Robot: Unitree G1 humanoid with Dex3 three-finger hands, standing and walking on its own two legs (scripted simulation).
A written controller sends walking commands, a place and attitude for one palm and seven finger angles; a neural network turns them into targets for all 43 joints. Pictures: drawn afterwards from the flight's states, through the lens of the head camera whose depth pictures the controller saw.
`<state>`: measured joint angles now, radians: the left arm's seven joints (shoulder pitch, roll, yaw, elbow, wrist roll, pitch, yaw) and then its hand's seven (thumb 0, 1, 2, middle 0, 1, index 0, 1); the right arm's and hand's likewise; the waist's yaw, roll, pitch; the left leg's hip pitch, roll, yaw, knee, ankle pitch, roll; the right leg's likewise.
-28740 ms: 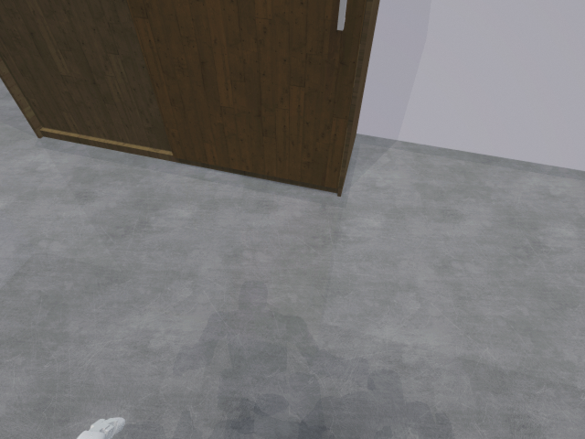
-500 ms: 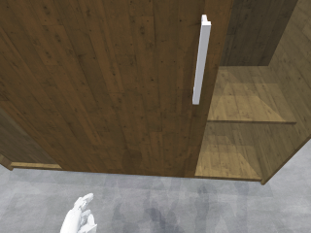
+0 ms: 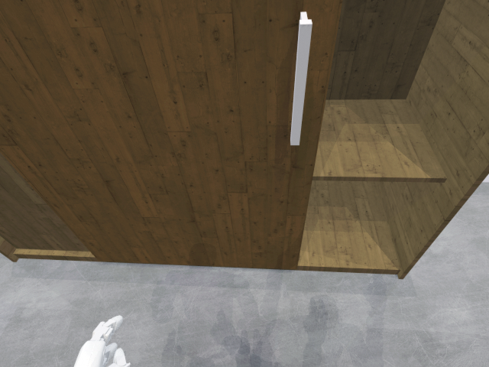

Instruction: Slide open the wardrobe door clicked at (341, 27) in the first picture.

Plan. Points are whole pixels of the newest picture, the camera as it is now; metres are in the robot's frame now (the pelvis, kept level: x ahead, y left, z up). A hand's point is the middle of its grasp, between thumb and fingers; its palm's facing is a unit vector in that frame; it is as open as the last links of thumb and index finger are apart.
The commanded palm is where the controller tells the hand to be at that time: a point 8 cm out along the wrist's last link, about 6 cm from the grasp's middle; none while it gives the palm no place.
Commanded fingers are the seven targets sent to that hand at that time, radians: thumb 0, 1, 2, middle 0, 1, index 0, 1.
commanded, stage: stop stepping back and stand still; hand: right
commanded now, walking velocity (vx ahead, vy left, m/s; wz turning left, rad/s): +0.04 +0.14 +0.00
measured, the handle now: (298, 86) +0.59 -0.10 +0.16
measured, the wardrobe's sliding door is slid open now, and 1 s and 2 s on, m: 0.43 0.43 0.43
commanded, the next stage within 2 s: let the arm hang, fingers relaxed in 0.58 s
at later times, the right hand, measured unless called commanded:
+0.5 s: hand (466, 259) +0.22 -0.25 +0.15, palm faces +0.39 +0.83 -0.40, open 7.4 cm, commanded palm +0.16 -0.29 +0.19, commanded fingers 0.00 -0.90 -0.90 0.20 0.30 0.20 0.30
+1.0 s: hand out of the picture +0.01 -0.16 -0.17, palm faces -0.05 +0.99 -0.16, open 7.4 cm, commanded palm none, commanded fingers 0.00 -0.90 -0.90 0.20 0.30 0.20 0.30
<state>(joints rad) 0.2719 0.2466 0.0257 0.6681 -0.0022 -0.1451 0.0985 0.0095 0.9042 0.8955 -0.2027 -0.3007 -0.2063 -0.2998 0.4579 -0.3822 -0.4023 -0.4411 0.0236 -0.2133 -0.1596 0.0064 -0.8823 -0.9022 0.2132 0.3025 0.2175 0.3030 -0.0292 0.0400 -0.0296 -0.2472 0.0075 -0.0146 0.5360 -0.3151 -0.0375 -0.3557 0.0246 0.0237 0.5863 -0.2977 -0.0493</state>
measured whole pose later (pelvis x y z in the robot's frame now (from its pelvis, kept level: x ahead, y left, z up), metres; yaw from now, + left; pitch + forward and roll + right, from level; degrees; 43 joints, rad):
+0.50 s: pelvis +0.01 +0.01 +0.01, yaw +2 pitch +1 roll +0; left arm 0.23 0.22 0.00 0.65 0.00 -0.14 0.08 0.01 0.90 0.90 -0.20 -0.30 -0.21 -0.30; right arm 0.48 -0.37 -0.38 -0.41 0.03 -0.17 -0.14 0.01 -0.89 -0.90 0.21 0.30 0.21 0.30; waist -0.01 0.03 -0.01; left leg -0.18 -0.03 0.01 0.50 -0.32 0.01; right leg -0.25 0.03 0.00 0.52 -0.28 -0.04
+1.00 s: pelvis -0.03 +0.01 +0.00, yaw +0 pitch +0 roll +0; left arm 0.18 0.27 0.00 0.94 0.03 0.02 0.01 0.01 0.91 0.90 -0.20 -0.30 -0.20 -0.30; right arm 0.26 -0.20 0.02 0.94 -0.02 0.06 0.01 0.01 -0.91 -0.90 0.20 0.30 0.20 0.30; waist 0.02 0.03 0.05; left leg -0.23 -0.02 0.06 0.54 -0.31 0.04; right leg -0.31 0.04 0.03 0.55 -0.24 -0.03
